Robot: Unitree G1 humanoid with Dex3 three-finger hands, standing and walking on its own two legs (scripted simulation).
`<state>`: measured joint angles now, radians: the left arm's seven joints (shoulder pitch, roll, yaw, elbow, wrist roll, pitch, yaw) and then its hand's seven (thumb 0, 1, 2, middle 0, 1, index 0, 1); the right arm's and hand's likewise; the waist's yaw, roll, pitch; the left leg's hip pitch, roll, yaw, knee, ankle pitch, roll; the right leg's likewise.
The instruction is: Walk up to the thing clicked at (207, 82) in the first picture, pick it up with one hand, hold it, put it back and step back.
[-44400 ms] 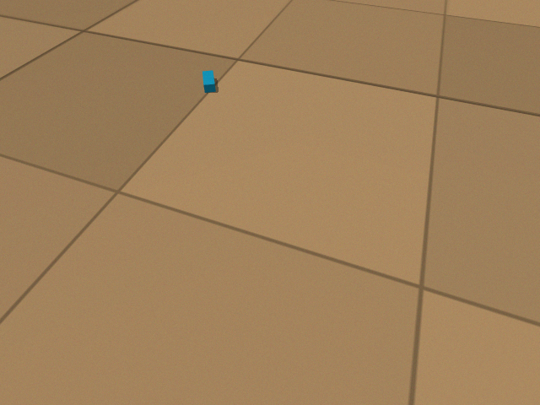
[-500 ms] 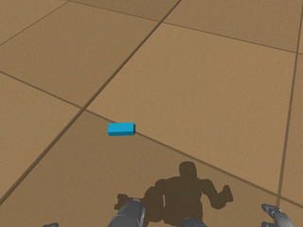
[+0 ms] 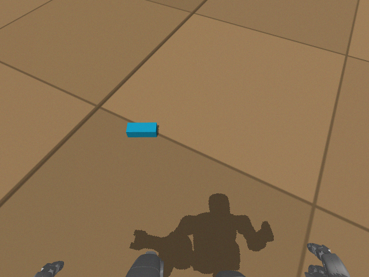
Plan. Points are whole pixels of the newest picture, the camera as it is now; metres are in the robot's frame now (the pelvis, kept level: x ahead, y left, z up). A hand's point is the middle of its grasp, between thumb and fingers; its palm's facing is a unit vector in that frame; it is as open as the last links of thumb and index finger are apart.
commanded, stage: step back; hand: left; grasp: from above
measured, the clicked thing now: (142, 129) +0.98 +0.31 -0.72
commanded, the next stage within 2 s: stand in 1.20 s
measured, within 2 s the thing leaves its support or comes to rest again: neither
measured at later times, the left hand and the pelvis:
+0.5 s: hand out of the picture -0.07 +0.28 -0.13, palm faces +0.10 -0.91 -0.40, open 7.4 cm; pelvis -0.10 +0.00 +0.01, yaw +5 degrees
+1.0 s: hand out of the picture -0.02 +0.30 -0.14, palm faces +0.09 -0.93 -0.37, open 7.4 cm; pelvis -0.07 +0.02 +0.01, yaw +4 degrees
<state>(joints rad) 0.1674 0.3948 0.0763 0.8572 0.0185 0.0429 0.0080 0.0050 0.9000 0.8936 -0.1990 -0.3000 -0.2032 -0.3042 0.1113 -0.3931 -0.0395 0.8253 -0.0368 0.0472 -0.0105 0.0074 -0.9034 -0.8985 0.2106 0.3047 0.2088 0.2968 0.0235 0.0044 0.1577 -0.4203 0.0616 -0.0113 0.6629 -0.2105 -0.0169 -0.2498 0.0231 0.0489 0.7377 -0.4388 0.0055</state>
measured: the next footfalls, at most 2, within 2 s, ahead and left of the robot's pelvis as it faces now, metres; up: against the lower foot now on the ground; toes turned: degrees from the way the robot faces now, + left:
right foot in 0.02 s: -0.01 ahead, -0.10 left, +0.00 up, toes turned +4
left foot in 0.34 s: -0.04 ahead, +0.15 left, +0.00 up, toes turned +6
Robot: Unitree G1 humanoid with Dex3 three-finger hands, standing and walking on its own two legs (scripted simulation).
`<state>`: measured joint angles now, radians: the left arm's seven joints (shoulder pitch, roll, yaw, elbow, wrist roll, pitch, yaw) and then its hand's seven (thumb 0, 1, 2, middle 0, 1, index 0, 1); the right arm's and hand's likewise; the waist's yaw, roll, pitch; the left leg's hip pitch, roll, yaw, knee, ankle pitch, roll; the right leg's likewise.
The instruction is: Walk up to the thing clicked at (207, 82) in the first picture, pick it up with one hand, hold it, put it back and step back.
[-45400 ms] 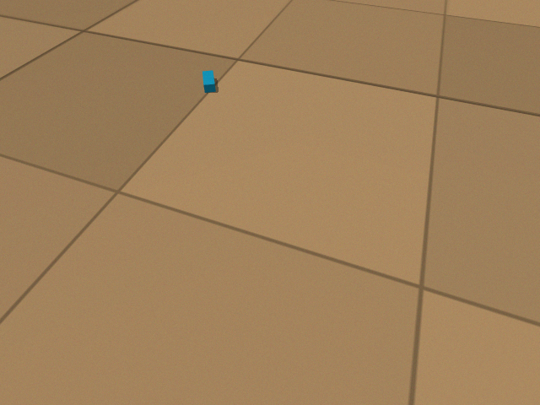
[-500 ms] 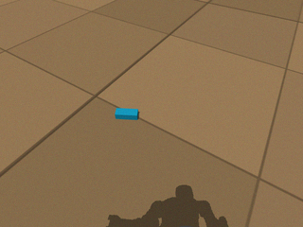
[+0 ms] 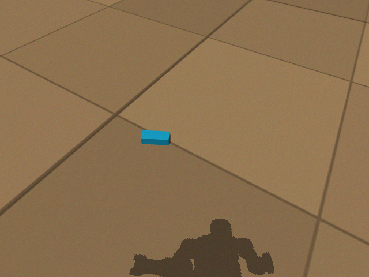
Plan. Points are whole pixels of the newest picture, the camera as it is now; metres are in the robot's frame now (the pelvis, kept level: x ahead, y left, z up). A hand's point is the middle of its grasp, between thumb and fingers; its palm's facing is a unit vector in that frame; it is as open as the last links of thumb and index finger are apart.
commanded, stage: step back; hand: left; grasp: from above
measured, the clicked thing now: (155, 137) +1.07 +0.20 -0.73
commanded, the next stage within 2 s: stand in 0.20 s
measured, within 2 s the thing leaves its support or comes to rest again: neither
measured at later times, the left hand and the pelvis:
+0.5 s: hand out of the picture +0.12 +0.24 -0.13, palm faces -0.03 -0.94 -0.33, open 7.4 cm; pelvis +0.01 +0.00 +0.02, yaw +0 degrees
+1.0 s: hand out of the picture +0.05 +0.24 -0.14, palm faces -0.02 -0.94 -0.35, open 7.4 cm; pelvis -0.01 -0.01 +0.02, yaw +0 degrees
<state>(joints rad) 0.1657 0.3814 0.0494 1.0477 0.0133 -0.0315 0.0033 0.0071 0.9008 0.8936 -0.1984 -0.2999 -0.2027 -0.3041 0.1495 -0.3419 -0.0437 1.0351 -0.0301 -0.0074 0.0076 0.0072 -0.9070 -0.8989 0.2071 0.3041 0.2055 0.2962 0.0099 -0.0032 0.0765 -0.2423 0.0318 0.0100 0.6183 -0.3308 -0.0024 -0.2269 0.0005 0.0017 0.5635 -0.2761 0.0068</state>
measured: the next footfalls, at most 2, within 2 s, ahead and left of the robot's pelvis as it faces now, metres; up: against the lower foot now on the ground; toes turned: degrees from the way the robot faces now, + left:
none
